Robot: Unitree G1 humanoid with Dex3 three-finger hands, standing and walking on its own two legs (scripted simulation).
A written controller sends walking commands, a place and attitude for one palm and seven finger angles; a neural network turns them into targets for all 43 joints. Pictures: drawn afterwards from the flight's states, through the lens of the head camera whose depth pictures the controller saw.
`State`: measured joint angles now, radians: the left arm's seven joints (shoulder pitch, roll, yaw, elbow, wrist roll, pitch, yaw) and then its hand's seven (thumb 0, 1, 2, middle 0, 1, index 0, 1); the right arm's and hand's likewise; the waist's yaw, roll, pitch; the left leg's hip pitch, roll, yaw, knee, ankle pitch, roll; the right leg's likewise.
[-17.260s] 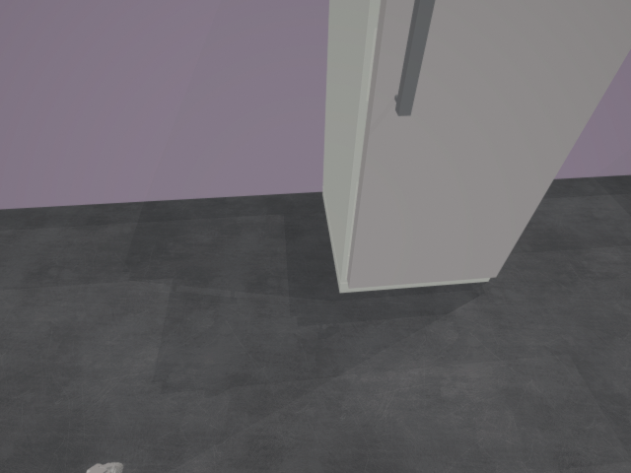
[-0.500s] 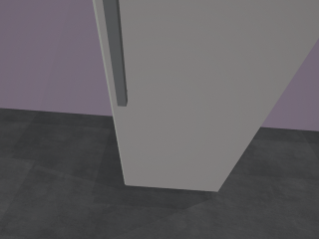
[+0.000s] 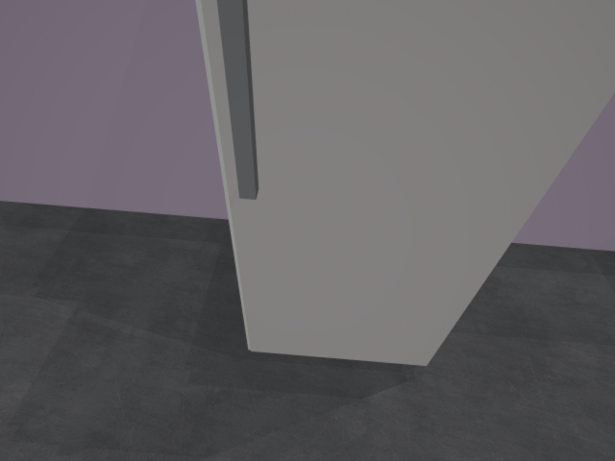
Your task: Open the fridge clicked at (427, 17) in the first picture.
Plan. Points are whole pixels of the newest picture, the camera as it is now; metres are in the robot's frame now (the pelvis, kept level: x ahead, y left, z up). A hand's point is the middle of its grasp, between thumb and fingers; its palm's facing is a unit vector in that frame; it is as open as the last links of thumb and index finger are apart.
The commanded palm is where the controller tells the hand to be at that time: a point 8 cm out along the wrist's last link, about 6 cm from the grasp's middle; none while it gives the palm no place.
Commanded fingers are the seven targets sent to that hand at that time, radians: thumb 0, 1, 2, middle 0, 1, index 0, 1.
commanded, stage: look again from close up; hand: left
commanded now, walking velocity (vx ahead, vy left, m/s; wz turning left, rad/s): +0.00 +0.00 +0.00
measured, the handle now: (242, 68) +0.53 +0.13 +0.26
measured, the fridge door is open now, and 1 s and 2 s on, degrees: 0 0 0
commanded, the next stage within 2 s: raise the hand to about handle height in 1.16 s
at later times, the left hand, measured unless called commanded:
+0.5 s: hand out of the picture -0.02 +0.15 -0.18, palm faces +0.05 -0.99 -0.14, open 7.4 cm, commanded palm none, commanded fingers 0.00 0.90 0.90 -0.20 -0.30 -0.20 -0.30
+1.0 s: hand out of the picture -0.02 +0.15 -0.18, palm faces +0.04 -0.99 -0.14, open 7.4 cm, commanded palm none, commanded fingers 0.00 0.90 0.90 -0.20 -0.30 -0.20 -0.30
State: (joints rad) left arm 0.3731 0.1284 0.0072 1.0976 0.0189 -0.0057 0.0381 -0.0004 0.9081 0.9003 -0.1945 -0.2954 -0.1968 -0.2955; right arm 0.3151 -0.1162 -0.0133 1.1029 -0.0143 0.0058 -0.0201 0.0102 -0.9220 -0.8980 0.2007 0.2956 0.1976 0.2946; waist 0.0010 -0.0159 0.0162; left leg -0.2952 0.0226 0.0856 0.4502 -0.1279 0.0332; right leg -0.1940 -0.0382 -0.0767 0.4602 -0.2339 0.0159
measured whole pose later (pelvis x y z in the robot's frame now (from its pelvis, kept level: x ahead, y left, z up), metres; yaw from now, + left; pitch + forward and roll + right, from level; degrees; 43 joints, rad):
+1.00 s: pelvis +0.01 +0.00 +0.00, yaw +0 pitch -1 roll -1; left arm 0.35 0.12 0.01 1.09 0.02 -0.01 0.04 0.00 0.91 0.90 -0.19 -0.30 -0.20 -0.30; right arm 0.31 -0.11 -0.01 1.11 -0.02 0.00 -0.02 0.01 -0.92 -0.90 0.20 0.30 0.20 0.29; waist 0.00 -0.02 0.03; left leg -0.29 0.02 0.09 0.44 -0.13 0.03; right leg -0.19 -0.04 -0.07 0.45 -0.24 0.02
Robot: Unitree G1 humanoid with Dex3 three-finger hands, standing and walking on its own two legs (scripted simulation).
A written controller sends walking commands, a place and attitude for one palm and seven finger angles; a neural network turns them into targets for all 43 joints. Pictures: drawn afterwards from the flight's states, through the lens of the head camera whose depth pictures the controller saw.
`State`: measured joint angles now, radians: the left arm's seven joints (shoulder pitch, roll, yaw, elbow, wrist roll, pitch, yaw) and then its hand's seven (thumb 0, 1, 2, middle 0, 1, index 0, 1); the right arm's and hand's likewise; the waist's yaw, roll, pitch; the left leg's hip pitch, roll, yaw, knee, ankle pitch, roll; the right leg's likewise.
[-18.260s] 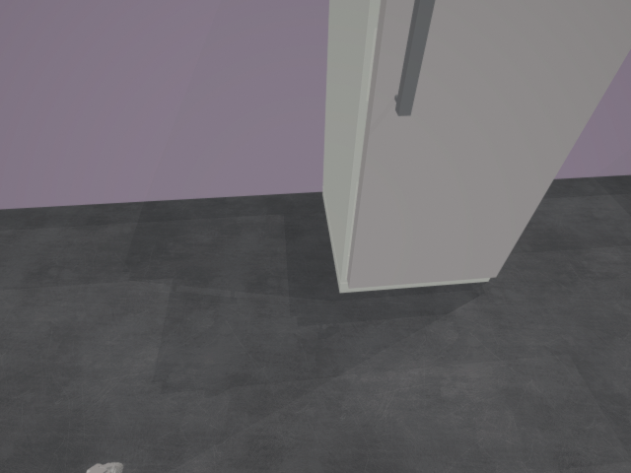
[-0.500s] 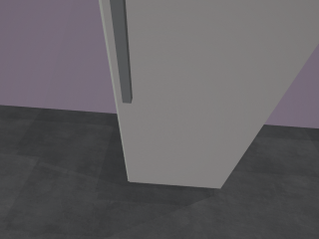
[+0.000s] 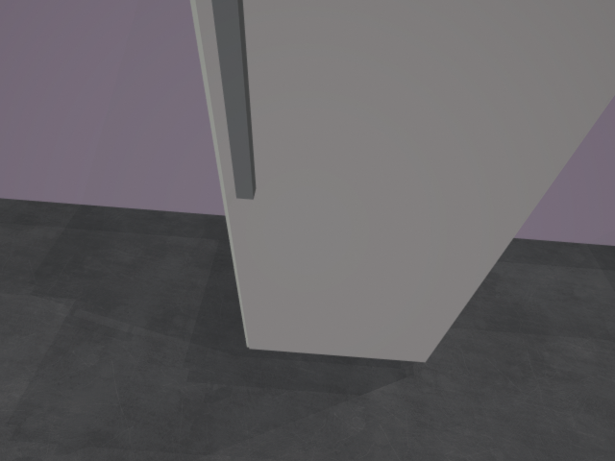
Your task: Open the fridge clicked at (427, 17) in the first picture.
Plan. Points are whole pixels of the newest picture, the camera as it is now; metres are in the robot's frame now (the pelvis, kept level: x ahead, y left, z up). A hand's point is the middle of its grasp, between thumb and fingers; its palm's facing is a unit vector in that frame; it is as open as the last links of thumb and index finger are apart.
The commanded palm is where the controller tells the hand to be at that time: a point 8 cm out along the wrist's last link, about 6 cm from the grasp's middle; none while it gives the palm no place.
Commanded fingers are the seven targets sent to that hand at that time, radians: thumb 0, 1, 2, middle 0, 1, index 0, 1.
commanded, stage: look again from close up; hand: left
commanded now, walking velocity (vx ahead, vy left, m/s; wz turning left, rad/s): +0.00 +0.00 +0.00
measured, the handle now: (238, 65) +0.53 +0.13 +0.26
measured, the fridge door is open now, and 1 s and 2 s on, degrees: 0 0 0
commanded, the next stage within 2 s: raise the hand to about handle height in 0.16 s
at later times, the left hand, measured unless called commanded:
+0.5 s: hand (182, 382) +0.21 +0.17 +0.01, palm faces +0.19 -0.98 -0.07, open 7.6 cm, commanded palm +0.12 +0.22 -0.02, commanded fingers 0.00 0.60 0.77 -0.22 -0.50 -0.22 -0.50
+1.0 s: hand (161, 361) +0.21 +0.18 +0.06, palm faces +0.00 -0.99 -0.10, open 10.5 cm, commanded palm +0.17 +0.24 +0.07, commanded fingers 0.00 0.01 0.52 -0.26 -0.87 -0.26 -0.87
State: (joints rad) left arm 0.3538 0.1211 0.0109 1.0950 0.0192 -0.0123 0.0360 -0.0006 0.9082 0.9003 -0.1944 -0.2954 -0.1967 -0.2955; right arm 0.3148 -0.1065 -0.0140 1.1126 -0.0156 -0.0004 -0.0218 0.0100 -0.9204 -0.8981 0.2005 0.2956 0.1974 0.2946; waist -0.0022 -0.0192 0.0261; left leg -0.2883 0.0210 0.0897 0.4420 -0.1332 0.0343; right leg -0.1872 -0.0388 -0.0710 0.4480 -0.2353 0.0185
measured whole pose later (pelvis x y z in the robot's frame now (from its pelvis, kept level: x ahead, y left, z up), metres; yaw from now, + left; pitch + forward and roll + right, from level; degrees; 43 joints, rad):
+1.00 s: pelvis +0.02 -0.04 -0.04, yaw +3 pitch +4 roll -1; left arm 0.39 0.33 0.29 -0.06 -0.36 -0.22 -0.42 0.01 0.23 0.62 -0.25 -0.72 -0.25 -0.72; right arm 0.22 -0.21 0.05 0.61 0.05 -0.24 -0.08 0.01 -0.91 -0.90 0.21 0.30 0.20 0.30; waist 0.02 0.05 -0.07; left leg -0.56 0.07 -0.01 0.82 -0.34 -0.03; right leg -0.41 0.01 -0.13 0.80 -0.46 -0.04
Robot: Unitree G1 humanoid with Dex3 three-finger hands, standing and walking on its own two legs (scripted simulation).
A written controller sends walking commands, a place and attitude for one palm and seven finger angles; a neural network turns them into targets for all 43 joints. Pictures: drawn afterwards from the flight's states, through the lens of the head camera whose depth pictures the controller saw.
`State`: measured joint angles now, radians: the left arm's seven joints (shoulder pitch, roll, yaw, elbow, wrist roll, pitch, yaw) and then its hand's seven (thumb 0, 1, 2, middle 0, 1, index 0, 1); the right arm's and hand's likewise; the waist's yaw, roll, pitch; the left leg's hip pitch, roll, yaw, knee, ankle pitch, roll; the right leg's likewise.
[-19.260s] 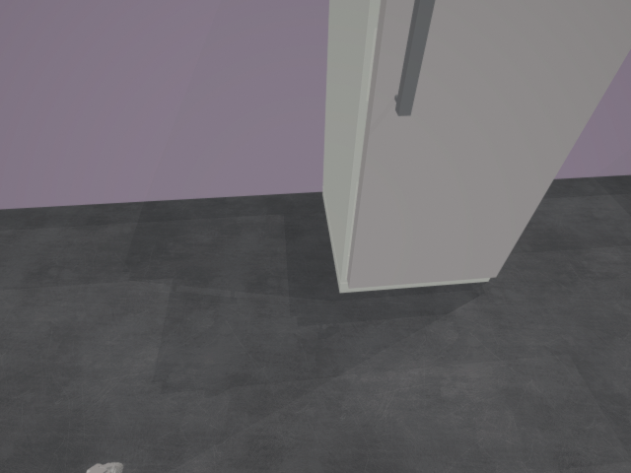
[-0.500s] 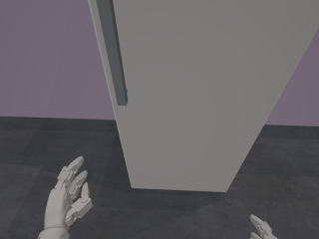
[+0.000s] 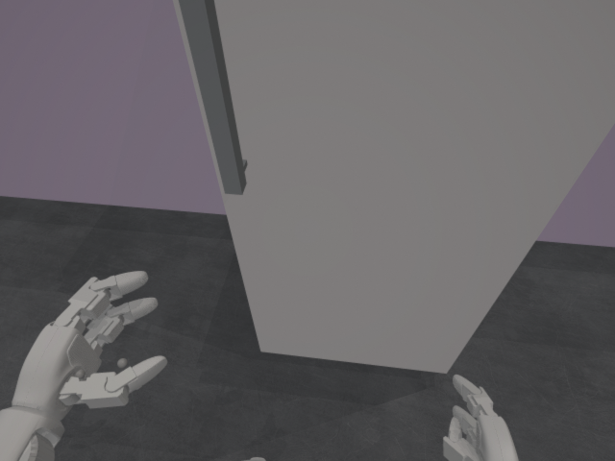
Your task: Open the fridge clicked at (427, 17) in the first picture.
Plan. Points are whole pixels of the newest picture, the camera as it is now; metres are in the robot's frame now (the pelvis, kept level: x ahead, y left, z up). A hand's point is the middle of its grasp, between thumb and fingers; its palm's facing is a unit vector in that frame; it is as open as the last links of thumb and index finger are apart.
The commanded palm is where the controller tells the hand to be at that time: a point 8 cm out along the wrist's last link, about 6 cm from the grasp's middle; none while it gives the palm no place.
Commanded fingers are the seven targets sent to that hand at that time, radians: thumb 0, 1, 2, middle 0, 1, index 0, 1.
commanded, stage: raise the hand to about handle height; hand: left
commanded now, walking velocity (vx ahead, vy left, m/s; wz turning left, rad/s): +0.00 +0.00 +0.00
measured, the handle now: (214, 50) +0.51 +0.15 +0.29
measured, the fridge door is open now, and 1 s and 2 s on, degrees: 0 0 0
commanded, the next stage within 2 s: move the hooked fingers beside the handle in 1.36 s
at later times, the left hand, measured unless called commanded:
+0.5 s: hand (38, 274) +0.24 +0.28 +0.19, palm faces +0.03 -0.99 -0.11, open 13.4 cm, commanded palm +0.21 +0.32 +0.20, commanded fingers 0.00 -0.50 0.30 -0.30 -1.20 -0.30 -1.20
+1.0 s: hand out of the picture +0.28 +0.31 +0.27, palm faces +0.03 -0.99 -0.13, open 14.0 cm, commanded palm +0.24 +0.34 +0.27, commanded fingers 0.00 -0.50 0.30 -0.30 -1.20 -0.30 -1.20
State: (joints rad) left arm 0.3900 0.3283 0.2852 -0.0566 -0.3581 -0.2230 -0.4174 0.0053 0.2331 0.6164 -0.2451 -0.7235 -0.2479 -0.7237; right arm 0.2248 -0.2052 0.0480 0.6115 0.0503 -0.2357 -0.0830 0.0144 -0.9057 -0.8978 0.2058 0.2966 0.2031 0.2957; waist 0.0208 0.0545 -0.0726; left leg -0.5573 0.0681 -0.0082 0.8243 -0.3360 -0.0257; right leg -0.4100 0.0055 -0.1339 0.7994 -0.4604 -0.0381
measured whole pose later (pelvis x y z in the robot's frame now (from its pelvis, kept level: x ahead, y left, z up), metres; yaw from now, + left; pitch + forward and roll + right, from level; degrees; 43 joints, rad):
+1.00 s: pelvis +0.00 +0.02 +0.04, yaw +0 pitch -4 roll -1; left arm -0.22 0.58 0.50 0.12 -0.35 0.28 -0.50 -0.01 -0.50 0.30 -0.30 -1.20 -0.30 -1.20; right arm 0.22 -0.28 0.10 0.60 0.11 -0.21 -0.09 0.02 -0.91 -0.90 0.20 0.30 0.20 0.30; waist 0.05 0.06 -0.02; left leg -0.24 0.02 0.03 0.48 -0.18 0.01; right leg -0.11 -0.02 -0.11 0.46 -0.29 -0.01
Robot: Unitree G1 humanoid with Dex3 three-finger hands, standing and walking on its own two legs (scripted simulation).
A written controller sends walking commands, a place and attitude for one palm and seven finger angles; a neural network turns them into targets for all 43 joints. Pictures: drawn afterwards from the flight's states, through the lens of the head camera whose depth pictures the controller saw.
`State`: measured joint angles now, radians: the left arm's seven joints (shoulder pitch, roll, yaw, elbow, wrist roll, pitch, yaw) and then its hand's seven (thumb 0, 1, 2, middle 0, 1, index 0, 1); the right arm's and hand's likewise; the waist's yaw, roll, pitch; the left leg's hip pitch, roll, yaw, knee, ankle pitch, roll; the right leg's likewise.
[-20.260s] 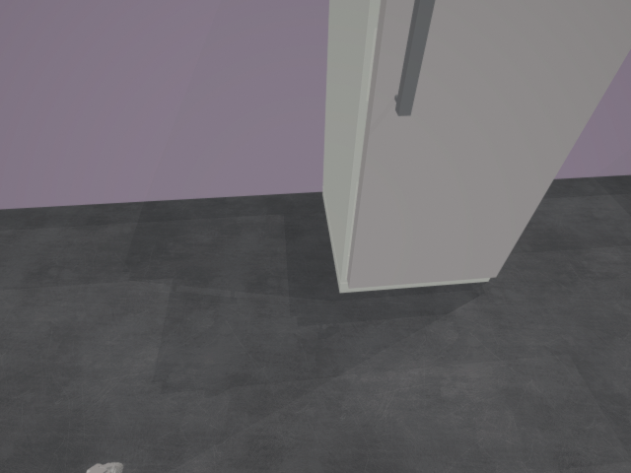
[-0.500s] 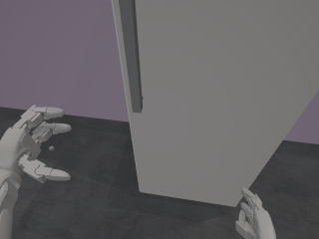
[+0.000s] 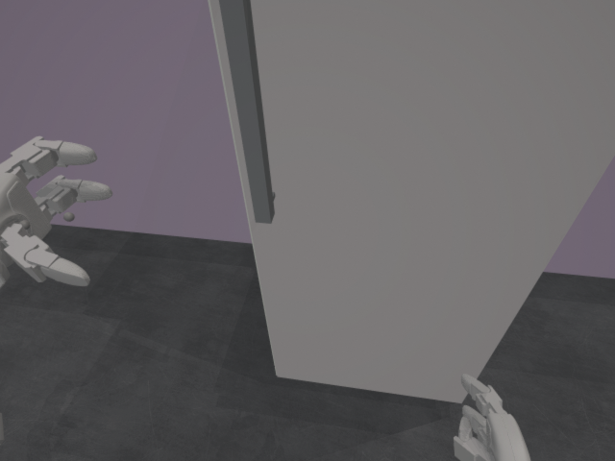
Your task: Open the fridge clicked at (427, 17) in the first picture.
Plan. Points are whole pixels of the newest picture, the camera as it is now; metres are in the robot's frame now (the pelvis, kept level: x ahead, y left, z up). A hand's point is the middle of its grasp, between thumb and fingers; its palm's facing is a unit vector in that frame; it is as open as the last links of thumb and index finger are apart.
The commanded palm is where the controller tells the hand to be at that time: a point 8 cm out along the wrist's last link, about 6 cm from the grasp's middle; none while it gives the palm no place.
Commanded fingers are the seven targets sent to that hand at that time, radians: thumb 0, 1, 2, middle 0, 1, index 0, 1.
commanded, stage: raise the hand to about handle height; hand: left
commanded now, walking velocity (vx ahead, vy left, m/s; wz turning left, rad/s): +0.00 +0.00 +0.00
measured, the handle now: (254, 100) +0.51 +0.13 +0.26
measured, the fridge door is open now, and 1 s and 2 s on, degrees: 0 0 0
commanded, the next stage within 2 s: move the hooked fingers beside the handle in 0.36 s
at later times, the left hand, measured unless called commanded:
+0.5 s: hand (95, 215) +0.30 +0.27 +0.22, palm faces +0.03 -0.99 -0.11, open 14.0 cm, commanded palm +0.27 +0.31 +0.23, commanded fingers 0.00 -0.50 0.30 -0.30 -1.20 -0.30 -1.20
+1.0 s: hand (146, 185) +0.36 +0.24 +0.22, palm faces +0.00 -1.00 -0.07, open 14.0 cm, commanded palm +0.33 +0.28 +0.22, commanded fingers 0.00 -0.50 0.30 -0.30 -1.20 -0.30 -1.20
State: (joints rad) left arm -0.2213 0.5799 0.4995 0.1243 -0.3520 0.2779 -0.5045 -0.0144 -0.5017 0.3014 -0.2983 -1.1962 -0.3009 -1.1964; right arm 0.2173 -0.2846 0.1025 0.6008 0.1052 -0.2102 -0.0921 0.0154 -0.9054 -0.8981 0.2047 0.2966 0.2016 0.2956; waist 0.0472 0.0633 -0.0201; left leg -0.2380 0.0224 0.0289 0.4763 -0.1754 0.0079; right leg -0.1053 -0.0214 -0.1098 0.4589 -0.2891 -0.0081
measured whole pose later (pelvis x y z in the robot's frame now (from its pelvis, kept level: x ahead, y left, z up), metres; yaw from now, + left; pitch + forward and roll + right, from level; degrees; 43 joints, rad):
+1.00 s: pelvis +0.02 -0.01 +0.00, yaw -1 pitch -2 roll +0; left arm -0.35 0.49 0.42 0.22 -0.29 0.28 -0.39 -0.02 -0.50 0.30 -0.30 -1.20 -0.30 -1.20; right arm 0.22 -0.28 0.08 0.59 0.10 -0.15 -0.09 0.01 -0.91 -0.90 0.20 0.30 0.20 0.30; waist 0.02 0.05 -0.03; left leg -0.24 0.03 0.05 0.48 -0.21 0.00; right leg -0.12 -0.02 -0.09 0.47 -0.32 -0.01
